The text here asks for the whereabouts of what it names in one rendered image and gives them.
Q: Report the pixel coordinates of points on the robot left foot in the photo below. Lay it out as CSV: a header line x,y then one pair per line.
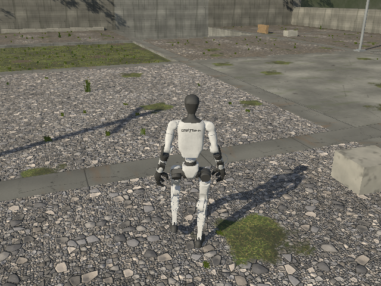
x,y
174,228

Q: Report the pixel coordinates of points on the robot left upper arm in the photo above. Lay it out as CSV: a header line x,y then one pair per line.
x,y
172,125

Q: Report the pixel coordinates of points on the robot right upper arm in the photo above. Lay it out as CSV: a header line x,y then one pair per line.
x,y
209,126

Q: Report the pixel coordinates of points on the robot left forearm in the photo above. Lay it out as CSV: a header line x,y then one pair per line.
x,y
162,161

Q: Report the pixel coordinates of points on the robot right forearm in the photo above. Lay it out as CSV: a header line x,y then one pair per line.
x,y
219,159

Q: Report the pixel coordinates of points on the left robot hand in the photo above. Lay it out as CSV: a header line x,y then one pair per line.
x,y
158,178

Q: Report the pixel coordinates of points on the right robot hand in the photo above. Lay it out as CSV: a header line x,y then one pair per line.
x,y
220,172

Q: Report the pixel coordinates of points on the robot right thigh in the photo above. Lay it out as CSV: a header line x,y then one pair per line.
x,y
204,185

